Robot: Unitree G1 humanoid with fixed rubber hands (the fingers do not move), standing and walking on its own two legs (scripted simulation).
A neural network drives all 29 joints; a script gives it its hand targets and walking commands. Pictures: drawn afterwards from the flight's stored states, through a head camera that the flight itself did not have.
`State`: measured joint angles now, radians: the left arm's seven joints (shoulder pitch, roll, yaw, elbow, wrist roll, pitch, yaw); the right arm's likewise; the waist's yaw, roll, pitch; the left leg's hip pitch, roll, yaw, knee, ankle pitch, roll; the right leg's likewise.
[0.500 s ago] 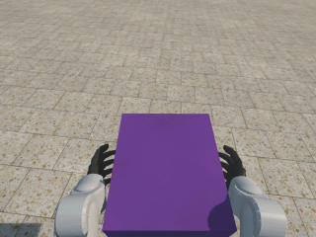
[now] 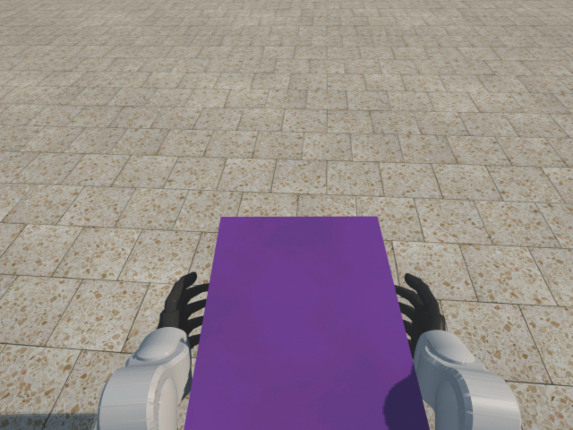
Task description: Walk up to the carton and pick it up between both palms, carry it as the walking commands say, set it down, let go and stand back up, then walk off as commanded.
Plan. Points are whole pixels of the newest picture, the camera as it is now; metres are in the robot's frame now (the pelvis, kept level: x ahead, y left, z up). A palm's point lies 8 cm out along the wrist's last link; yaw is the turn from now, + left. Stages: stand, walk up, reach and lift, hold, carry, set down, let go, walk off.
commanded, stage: carry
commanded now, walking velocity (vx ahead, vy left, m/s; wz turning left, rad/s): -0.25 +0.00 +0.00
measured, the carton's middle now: (299, 349) +0.25 +0.00 +0.01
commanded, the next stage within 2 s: none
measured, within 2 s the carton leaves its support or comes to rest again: neither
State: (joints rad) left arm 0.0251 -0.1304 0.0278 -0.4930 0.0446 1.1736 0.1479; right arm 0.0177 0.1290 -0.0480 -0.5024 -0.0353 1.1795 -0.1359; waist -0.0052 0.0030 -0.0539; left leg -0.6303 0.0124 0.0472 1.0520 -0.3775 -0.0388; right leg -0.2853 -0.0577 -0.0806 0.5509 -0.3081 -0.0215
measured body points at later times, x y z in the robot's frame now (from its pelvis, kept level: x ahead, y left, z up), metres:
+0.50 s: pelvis -0.15 +0.01 +0.00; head -0.17 +0.02 +0.45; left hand +0.10 +0.17 +0.09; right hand +0.11 -0.13 +0.09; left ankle -0.11 +0.12 -0.74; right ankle -0.17 -0.12 -0.73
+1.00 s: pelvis -0.20 -0.01 +0.00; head -0.23 +0.00 +0.45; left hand +0.05 +0.15 +0.08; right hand +0.05 -0.15 +0.09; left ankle -0.11 +0.12 -0.74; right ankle -0.17 -0.12 -0.74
